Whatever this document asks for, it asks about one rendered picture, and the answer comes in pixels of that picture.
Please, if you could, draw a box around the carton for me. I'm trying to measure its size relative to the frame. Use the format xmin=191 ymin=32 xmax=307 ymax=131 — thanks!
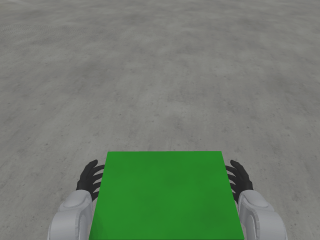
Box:
xmin=88 ymin=151 xmax=245 ymax=240

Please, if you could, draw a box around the robot left forearm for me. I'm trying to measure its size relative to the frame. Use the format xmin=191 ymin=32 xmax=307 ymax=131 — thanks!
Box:
xmin=46 ymin=189 xmax=93 ymax=240

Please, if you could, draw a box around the left robot hand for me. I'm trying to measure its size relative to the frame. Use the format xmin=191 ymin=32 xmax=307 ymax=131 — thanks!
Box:
xmin=76 ymin=159 xmax=105 ymax=202

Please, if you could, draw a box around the robot right forearm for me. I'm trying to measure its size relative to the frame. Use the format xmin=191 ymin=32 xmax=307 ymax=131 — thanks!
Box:
xmin=238 ymin=190 xmax=288 ymax=240

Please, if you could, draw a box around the right robot hand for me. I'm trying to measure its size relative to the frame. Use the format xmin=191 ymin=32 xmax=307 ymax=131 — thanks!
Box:
xmin=225 ymin=160 xmax=254 ymax=204

